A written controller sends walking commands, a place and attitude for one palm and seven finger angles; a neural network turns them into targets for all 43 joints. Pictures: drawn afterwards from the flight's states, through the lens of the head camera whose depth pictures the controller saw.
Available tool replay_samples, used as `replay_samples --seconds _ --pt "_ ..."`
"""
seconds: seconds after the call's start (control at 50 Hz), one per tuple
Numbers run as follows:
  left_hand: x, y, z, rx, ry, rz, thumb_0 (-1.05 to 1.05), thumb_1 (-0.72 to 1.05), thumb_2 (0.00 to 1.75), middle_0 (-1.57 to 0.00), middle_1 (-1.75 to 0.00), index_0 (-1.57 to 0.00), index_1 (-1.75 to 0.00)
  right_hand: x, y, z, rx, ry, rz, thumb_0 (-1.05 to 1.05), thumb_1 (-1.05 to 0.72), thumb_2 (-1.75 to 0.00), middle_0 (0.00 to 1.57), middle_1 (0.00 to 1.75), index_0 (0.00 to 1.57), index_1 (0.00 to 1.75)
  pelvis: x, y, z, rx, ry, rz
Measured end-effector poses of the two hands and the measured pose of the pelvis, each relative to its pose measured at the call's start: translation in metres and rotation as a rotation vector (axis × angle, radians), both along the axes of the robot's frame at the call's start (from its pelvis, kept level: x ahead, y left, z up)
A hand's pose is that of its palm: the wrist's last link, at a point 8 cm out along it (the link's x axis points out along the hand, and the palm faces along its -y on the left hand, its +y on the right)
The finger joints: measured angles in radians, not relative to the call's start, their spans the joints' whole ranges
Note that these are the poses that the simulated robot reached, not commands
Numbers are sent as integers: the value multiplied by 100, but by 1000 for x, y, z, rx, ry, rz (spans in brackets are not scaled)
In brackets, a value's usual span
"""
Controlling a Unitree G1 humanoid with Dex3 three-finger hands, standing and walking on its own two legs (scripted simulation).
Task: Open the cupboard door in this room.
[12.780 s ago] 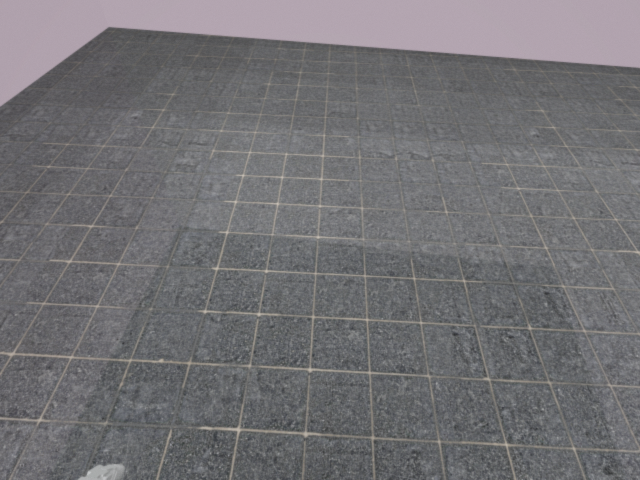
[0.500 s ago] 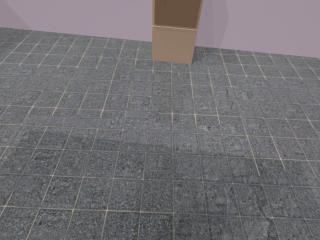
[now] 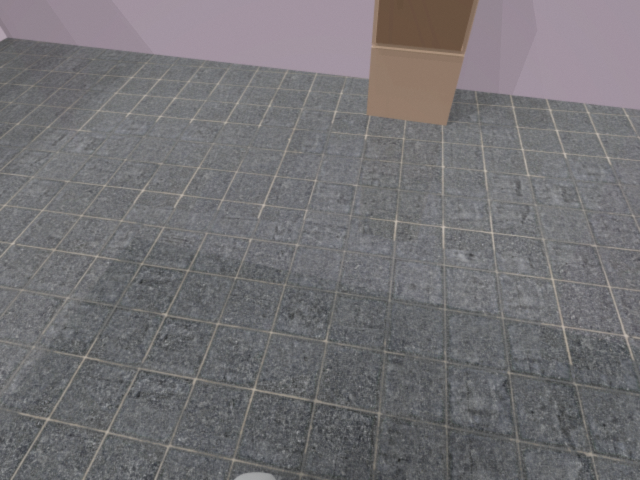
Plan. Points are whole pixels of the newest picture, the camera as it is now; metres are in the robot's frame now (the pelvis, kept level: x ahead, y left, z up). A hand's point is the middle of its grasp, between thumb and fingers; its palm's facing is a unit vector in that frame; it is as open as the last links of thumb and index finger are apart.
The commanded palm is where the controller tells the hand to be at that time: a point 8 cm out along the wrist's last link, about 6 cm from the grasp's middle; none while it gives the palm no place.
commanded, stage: stand and wait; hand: left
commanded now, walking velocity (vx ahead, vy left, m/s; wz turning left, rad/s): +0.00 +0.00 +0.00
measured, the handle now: out of the picture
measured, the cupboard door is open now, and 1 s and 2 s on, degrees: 0 0 0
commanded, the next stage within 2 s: turn or walk to find it in 0.14 s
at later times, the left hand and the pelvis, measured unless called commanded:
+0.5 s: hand out of the picture -0.02 +0.19 -0.17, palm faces +0.09 -0.97 -0.22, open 7.4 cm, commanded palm none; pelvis -0.03 +0.01 +0.00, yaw +3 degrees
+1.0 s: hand out of the picture -0.01 +0.18 -0.18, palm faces +0.05 -0.99 -0.16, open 7.4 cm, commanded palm none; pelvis +0.01 +0.03 +0.00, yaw +1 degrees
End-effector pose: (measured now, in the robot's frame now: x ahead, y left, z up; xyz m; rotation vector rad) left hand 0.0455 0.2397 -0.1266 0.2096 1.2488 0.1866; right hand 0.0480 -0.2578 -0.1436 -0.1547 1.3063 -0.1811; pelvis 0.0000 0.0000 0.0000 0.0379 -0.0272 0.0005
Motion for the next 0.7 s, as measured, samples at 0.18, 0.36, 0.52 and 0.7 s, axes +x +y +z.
replay_samples --seconds 0.18,0.36,0.52,0.7 --pt "-51 32 -28 -43 120 71 0 90 90 -20 -29 -20 -30 3 50 6 -16 -51 61 0 -91 -90 20 30 20 30 -11 25 -7 -23 -8 6" --pt "-66 24 -16 -29 116 83 1 91 90 -20 -29 -20 -30 -9 54 -3 24 -34 60 0 -93 -90 21 30 20 30 -21 22 -3 -9 5 35" --pt "-81 -2 -14 -49 106 88 0 90 90 -20 -29 -20 -30 -32 44 -10 41 6 52 0 -92 -90 20 30 20 30 -27 13 -3 -28 -14 54" --pt "-89 -13 -22 -107 160 86 1 91 90 -20 -29 -20 -30 -82 49 -5 36 110 6 0 -91 -90 20 30 20 30 -21 14 -1 -34 -3 27"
